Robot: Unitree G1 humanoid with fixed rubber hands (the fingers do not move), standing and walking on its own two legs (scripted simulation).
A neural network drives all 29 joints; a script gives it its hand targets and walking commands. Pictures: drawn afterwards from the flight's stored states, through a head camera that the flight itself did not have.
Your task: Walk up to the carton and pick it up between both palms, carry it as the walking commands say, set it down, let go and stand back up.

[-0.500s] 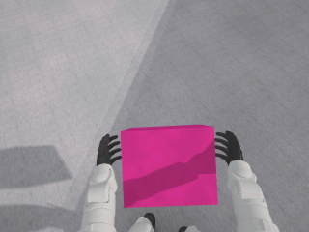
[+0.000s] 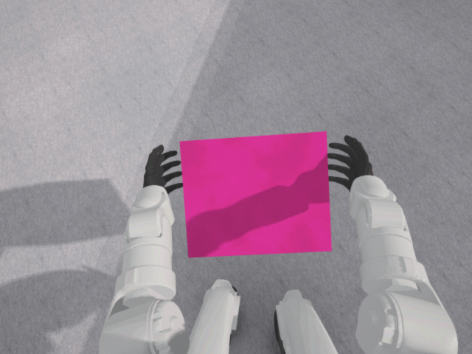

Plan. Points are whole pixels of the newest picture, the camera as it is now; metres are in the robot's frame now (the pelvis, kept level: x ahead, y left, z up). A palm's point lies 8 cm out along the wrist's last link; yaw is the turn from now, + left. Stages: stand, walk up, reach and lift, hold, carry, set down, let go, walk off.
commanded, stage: set down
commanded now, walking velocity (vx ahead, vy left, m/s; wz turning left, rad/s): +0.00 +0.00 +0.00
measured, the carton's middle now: (254, 190) +0.44 +0.02 -0.18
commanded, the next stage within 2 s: none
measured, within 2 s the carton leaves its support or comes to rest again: neither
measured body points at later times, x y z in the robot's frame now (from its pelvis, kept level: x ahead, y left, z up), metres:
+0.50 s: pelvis +0.02 +0.00 -0.06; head +0.26 +0.00 +0.32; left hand +0.43 +0.19 -0.17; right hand +0.45 -0.16 -0.17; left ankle +0.10 +0.12 -0.62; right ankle +0.05 -0.10 -0.62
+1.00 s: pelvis -0.03 +0.00 -0.15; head +0.26 -0.01 +0.20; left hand +0.46 +0.18 -0.25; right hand +0.49 -0.17 -0.25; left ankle +0.10 +0.12 -0.62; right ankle +0.05 -0.10 -0.62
